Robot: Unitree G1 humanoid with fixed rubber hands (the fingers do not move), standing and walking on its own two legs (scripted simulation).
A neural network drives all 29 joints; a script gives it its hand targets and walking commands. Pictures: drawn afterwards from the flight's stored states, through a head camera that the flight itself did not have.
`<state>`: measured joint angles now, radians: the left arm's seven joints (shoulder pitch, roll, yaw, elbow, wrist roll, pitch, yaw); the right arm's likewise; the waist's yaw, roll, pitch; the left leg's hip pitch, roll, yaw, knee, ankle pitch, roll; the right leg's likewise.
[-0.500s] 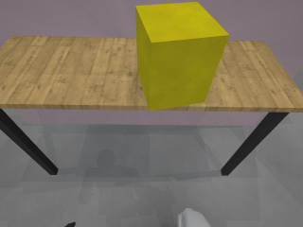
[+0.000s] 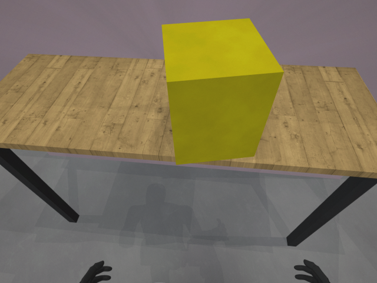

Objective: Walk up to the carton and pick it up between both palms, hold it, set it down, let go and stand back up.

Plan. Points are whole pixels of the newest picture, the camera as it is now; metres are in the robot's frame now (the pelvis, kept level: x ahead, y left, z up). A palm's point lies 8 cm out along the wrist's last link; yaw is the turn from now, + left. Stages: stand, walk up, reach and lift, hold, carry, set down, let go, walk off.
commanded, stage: walk up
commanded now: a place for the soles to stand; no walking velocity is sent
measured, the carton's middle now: (210, 95) +0.50 -0.02 +0.11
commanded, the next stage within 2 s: none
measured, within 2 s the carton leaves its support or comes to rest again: neither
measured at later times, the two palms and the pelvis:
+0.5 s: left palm out of the picture +0.07 +0.29 -0.09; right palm out of the picture +0.11 -0.24 -0.10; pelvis +0.00 +0.01 +0.01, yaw +4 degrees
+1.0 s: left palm out of the picture +0.03 +0.25 -0.10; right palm (314, 265) +0.18 -0.25 -0.10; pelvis +0.07 +0.00 +0.01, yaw +2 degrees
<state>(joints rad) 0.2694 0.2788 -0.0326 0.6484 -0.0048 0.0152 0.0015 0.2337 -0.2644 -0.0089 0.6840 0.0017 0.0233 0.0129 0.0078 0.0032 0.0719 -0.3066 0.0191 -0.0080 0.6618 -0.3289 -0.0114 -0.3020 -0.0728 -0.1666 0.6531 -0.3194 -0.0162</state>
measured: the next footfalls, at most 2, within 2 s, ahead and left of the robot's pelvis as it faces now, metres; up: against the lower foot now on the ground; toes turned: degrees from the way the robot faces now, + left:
left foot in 1.04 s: +0.20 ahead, +0.13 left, +0.00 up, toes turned +0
